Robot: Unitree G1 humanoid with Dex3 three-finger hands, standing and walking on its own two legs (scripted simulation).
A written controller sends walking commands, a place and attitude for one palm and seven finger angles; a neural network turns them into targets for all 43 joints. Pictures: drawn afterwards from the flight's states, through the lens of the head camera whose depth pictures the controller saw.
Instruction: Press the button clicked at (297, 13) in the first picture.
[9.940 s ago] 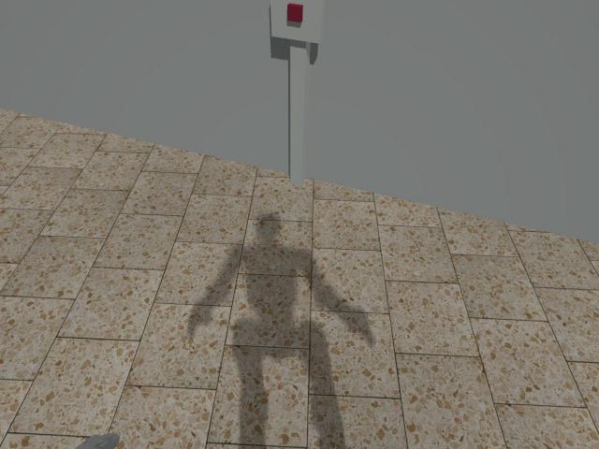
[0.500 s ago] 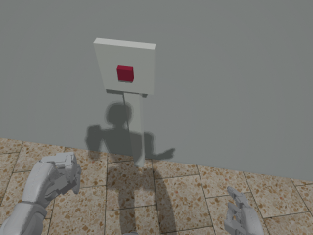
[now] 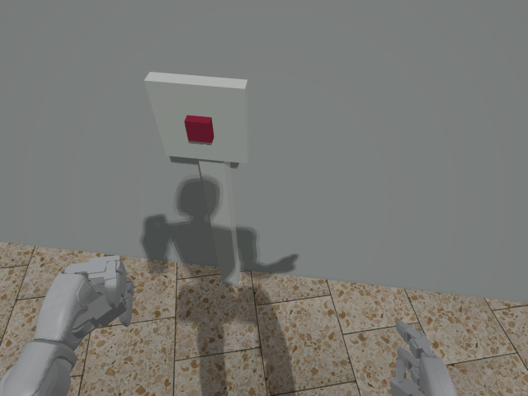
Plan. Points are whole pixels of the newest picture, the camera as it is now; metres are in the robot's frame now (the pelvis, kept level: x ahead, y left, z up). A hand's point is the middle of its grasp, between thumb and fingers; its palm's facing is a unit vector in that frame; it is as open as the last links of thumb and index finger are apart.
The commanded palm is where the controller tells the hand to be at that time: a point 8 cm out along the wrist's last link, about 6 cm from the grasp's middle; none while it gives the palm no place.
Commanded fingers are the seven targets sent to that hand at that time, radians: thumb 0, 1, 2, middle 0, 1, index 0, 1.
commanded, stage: aim a knuckle at the button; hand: left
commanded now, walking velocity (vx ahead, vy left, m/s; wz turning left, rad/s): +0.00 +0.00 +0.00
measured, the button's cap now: (200, 128) +0.57 +0.16 +0.08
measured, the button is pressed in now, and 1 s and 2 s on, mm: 0 0 0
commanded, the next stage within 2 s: press the button with the knuckle in 2.00 s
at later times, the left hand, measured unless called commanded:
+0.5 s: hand (158, 250) +0.31 +0.18 +0.06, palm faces -0.09 -1.00 -0.02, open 3.1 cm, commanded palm +0.29 +0.24 +0.07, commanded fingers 0.00 0.90 0.90 -1.30 -1.50 -1.30 -1.50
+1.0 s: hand (193, 204) +0.40 +0.15 +0.05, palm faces -0.08 -1.00 -0.03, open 3.1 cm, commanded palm +0.39 +0.20 +0.06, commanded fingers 0.00 0.90 0.90 -1.30 -1.50 -1.30 -1.50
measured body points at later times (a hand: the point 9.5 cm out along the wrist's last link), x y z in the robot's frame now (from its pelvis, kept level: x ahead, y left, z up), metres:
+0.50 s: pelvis +0.00 +0.00 +0.00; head +0.05 +0.00 +0.45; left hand +0.31 +0.23 +0.06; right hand +0.15 -0.24 -0.09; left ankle +0.00 +0.10 -0.70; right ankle +0.00 -0.11 -0.70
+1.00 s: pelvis +0.00 -0.01 -0.01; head +0.07 -0.01 +0.44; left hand +0.40 +0.20 +0.05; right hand +0.09 -0.26 -0.12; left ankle +0.00 +0.10 -0.70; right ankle +0.00 -0.11 -0.70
